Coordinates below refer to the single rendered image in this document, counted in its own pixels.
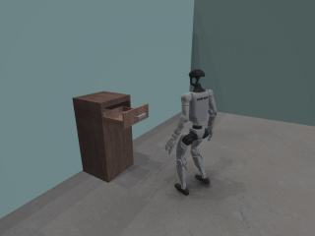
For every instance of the robot right hand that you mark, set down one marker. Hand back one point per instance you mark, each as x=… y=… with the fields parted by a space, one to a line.
x=211 y=131

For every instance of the robot right shin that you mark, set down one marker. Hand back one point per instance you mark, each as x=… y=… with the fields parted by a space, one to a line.
x=198 y=160

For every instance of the robot left upper arm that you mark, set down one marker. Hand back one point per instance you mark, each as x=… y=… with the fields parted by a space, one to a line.
x=185 y=102

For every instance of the drawer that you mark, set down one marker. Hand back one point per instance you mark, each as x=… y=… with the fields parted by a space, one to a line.
x=123 y=117

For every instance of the robot left hand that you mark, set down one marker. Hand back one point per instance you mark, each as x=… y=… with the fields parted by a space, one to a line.
x=170 y=143

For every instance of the robot right upper arm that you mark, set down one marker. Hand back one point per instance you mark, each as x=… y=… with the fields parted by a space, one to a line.
x=212 y=103

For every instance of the robot left foot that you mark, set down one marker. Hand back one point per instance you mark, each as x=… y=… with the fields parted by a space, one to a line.
x=184 y=191

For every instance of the right robot forearm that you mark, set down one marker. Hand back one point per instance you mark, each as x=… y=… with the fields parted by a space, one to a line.
x=211 y=121

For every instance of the handle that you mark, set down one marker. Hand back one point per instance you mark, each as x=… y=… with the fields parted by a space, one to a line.
x=140 y=116

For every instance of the cabinet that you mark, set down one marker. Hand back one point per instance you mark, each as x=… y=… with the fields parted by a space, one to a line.
x=105 y=151

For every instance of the left robot forearm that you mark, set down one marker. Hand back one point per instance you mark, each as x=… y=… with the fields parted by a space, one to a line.
x=179 y=127

